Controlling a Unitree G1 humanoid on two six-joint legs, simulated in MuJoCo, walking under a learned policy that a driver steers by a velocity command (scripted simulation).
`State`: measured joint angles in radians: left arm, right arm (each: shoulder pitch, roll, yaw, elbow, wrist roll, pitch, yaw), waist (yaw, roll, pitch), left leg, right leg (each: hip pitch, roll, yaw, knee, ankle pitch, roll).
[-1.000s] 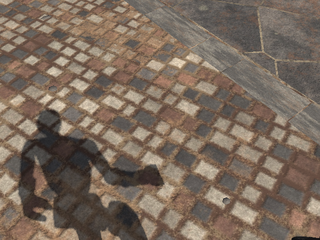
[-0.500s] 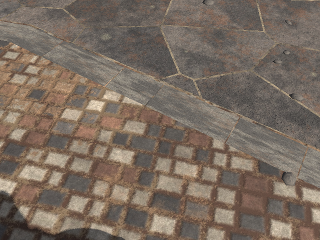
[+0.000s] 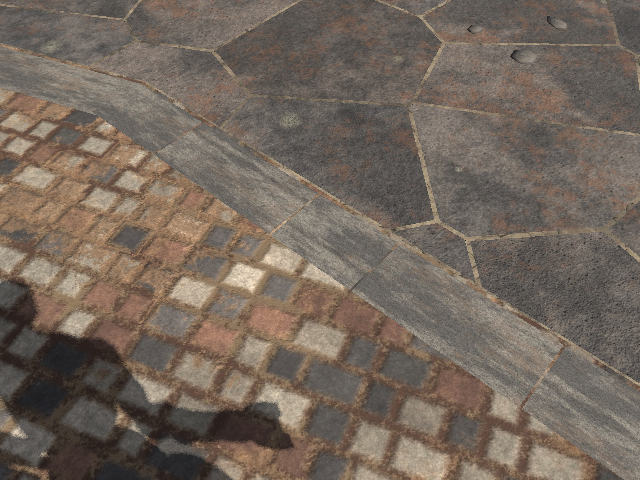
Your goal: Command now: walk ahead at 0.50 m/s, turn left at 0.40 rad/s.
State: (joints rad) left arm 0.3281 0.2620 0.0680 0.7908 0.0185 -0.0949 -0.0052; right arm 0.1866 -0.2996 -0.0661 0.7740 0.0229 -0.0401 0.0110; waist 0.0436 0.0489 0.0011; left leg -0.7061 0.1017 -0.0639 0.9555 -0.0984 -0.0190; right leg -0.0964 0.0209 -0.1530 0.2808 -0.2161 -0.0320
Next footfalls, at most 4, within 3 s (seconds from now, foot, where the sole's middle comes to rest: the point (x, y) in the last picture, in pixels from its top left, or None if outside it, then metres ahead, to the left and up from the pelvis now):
0.22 left None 0.29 0.15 -0.78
0.72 right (336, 424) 0.62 0.04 -0.78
1.24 left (170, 387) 0.69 0.42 -0.78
1.72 right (162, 270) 1.03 0.51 -0.78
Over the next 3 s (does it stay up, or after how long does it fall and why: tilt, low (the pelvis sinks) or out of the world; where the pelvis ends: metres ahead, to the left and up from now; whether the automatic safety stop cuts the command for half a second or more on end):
stays up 0.99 1.11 0.00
